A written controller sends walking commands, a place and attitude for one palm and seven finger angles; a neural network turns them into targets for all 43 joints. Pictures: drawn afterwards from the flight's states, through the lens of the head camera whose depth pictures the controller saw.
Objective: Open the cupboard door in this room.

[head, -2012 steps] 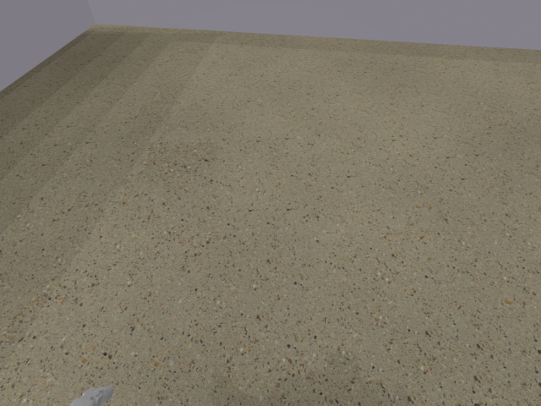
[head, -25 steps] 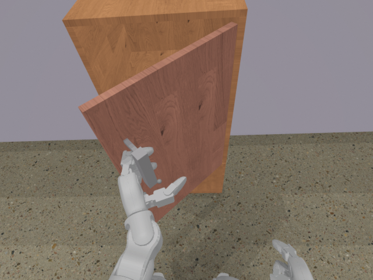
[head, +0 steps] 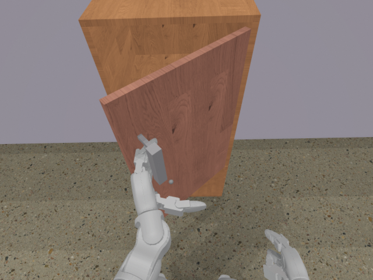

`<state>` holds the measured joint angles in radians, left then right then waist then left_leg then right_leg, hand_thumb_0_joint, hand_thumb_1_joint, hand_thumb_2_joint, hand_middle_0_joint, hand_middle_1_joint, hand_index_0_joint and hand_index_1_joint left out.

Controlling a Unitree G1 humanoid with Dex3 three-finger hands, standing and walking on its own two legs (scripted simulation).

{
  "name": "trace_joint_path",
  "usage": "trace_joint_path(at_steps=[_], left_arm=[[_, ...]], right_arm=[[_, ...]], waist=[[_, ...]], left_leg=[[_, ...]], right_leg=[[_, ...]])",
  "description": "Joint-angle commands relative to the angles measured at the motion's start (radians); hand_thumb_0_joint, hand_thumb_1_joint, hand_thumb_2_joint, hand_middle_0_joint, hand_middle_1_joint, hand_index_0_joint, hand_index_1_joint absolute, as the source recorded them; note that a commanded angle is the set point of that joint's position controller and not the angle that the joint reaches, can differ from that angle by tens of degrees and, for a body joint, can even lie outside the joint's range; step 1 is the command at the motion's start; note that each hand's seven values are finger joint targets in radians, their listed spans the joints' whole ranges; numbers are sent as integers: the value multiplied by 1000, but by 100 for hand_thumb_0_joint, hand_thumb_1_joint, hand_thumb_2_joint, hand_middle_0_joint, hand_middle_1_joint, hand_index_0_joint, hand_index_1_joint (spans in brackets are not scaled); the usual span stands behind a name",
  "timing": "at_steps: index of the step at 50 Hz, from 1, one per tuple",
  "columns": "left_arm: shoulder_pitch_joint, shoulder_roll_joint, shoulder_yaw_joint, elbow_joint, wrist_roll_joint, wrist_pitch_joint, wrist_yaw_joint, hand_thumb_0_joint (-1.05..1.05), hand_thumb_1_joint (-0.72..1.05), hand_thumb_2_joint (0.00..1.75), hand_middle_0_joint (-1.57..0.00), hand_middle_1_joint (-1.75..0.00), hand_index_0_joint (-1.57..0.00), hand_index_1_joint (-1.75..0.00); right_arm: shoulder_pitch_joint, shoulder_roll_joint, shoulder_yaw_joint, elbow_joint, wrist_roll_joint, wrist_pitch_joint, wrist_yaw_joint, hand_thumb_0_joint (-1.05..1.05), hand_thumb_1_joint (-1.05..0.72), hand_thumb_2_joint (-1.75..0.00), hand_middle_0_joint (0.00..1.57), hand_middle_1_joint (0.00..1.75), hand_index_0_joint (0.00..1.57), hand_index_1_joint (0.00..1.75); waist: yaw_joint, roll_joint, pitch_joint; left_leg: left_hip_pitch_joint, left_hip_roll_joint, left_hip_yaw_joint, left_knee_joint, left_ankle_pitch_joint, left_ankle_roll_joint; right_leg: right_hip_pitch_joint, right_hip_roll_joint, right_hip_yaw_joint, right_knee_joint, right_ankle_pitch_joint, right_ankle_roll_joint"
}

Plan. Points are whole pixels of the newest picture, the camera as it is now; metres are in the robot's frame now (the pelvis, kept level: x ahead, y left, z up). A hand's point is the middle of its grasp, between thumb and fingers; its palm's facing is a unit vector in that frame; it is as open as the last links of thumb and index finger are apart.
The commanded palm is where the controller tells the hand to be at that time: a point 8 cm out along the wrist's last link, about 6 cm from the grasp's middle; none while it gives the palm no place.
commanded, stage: slide the hand sideways off the handle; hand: left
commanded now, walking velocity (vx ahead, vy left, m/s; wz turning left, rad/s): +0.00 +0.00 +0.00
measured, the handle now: (151, 159) +0.36 +0.10 +0.06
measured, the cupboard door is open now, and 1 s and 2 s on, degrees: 41 49 49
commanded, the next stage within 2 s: draw the hand back to the body in 1.20 s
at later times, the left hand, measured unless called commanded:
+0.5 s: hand (172, 209) +0.25 +0.04 +0.05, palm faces -0.07 -1.00 +0.02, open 16.2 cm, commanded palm +0.22 +0.10 +0.05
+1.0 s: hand (152, 232) +0.21 +0.07 +0.06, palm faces +0.03 -1.00 +0.00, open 16.3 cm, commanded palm +0.17 +0.13 +0.05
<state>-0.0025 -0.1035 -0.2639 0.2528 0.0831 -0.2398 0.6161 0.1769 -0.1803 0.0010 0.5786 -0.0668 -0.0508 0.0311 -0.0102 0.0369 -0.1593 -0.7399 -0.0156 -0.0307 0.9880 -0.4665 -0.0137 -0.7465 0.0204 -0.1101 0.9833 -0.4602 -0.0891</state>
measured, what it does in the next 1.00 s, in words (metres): stands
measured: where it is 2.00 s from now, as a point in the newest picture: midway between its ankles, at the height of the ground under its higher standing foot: outside the picture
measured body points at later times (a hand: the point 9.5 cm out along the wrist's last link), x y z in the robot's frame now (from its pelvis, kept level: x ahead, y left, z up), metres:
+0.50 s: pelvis -0.01 +0.03 -0.01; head +0.03 +0.02 +0.44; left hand +0.25 +0.10 +0.06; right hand +0.15 -0.19 -0.09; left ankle +0.01 +0.13 -0.68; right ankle +0.02 -0.06 -0.68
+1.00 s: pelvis +0.01 +0.01 -0.01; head +0.05 -0.01 +0.43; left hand +0.20 +0.13 +0.06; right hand +0.19 -0.20 -0.09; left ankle +0.01 +0.13 -0.68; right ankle +0.02 -0.06 -0.68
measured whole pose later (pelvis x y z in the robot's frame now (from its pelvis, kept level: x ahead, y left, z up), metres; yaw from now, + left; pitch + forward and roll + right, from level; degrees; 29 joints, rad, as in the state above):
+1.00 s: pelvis +0.01 +0.01 -0.01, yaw -1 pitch +13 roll +0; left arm 0.54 0.02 -0.30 -0.21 0.06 -0.35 0.19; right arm 0.24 -0.20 0.02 0.39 -0.02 -0.04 0.03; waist 0.01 0.04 -0.14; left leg -0.77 -0.02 0.00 1.09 -0.53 0.01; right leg -0.79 0.02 -0.08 1.08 -0.51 -0.07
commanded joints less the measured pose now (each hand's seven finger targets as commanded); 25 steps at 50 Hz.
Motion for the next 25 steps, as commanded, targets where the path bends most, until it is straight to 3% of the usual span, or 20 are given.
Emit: trace_joint_path(at_steps=[1,2,4,5,6,7,9,11,13,15,16,18,21,22,25], left_arm=[[-211,-112,-275,-243,124,-88,-182,0,-50,30,-15,-30,-15,-30],[-241,-51,-206,-272,87,-140,-288,0,-50,30,-15,-30,-15,-30],[-249,-5,-198,-315,54,-195,-414,0,-50,30,-15,-30,-15,-30],[-248,-22,-204,-325,28,-207,-457,0,-50,30,-15,-30,-15,-30],[-220,-30,-190,-326,-1,-209,-478,0,-50,30,-15,-30,-15,-30],[-218,-54,-191,-328,-34,-202,-485,0,-50,30,-15,-30,-15,-30],[-188,-68,-145,-322,-90,-178,-458,0,-50,30,-15,-30,-15,-30],[-126,-56,-97,-315,-108,-152,-407,0,-50,30,-15,-30,-15,-30],[-78,1,-41,-342,-80,-141,-353,0,-50,30,-15,-30,-15,-30],[-19,-9,-55,-349,-27,-135,-306,0,-50,30,-15,-30,-15,-30],[-5,-18,-70,-342,1,-132,-290,0,-50,30,-15,-30,-15,-30],[10,-8,-71,-351,31,-130,-273,0,-50,30,-15,-30,-15,-30],[19,-17,-88,-400,4,-134,-283,0,-50,30,-15,-30,-15,-30],[45,-3,-79,-419,-3,-136,-289,0,-50,30,-15,-30,-15,-30],[113,4,-87,-450,0,-132,-303,0,-50,30,-15,-30,-15,-30]], right_arm=[[5,-127,-24,-143,14,-42,9,0,-90,-90,20,30,20,30],[15,-114,-35,-165,22,-43,5,0,-90,-90,20,30,20,30],[13,-117,-36,-187,31,-42,-1,0,-90,-90,20,30,20,30],[21,-114,-34,-199,37,-46,-3,0,-90,-90,20,30,20,30],[20,-111,-31,-217,44,-51,-6,0,-90,-90,20,30,20,30],[8,-110,-27,-231,52,-54,-9,0,-90,-90,20,30,20,30],[-5,-112,-23,-244,61,-57,-13,0,-90,-90,20,30,20,30],[-12,-117,-20,-259,61,-51,-13,0,-90,-90,20,30,20,30],[-15,-122,-22,-274,54,-44,-8,0,-90,-90,20,30,20,30],[-6,-113,-22,-283,47,-32,3,0,-90,-90,20,30,20,30],[-3,-111,-22,-286,46,-26,8,0,-90,-90,20,30,20,30],[-7,-111,-22,-291,48,-17,14,0,-90,-90,20,30,20,30],[-21,-110,-18,-307,52,-15,13,0,-90,-90,20,30,20,30],[-16,-110,-17,-311,52,-15,11,0,-90,-90,20,30,20,30],[-16,-109,-14,-323,55,-9,8,0,-90,-90,20,30,20,30]], waist=[[-118,-138,-140],[-91,-123,-188],[-70,-70,-260],[-76,-64,-259],[-61,-66,-257],[-65,-64,-234],[-49,-84,-205],[-30,-135,-192],[5,-139,-215],[9,-138,-221],[4,-134,-192],[9,-123,-178],[1,-94,-153],[9,-93,-164],[11,-74,-149]], left_leg=[[108,-10,-6,-66,200,47],[95,-11,-9,-55,208,50],[113,-12,-8,-45,227,52],[127,-11,-10,-45,218,53],[132,-10,-12,-53,198,51],[135,-10,-13,-60,161,50],[130,-8,-22,-82,123,45],[112,-9,-21,-99,104,42],[99,-9,-24,-108,122,37],[97,-7,-14,-100,149,37],[85,-4,-12,-97,144,36],[76,-2,-15,-99,123,34],[79,-3,-9,-108,74,36],[78,-5,-8,-110,82,35],[84,0,-10,-117,85,32]], right_leg=[[102,-40,110,-158,306,61],[133,-45,115,-143,340,57],[167,-48,130,-115,375,52],[153,-45,122,-116,350,51],[145,-38,113,-120,302,48],[122,-33,107,-134,238,49],[106,-25,89,-144,155,49],[114,-22,80,-150,116,52],[135,-21,73,-127,121,46],[132,-20,73,-106,156,44],[113,-20,71,-102,152,44],[101,-18,72,-102,119,40],[103,-15,78,-127,72,39],[121,-15,82,-128,82,38],[114,-13,76,-123,88,37]])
